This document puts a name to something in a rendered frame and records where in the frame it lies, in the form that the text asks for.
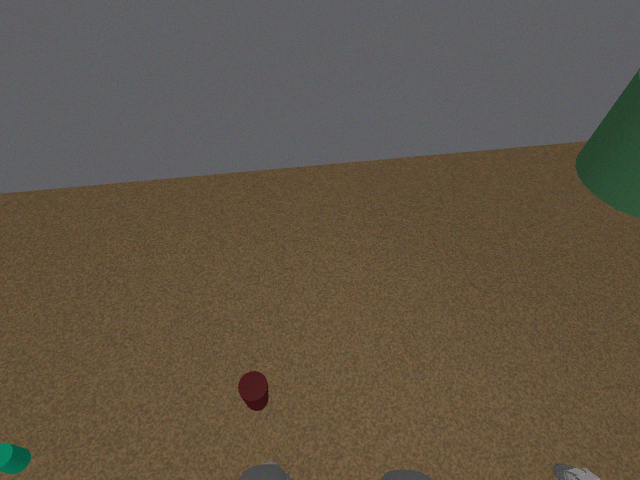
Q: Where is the right robot hand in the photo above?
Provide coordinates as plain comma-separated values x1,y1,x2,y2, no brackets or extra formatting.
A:
553,463,600,480

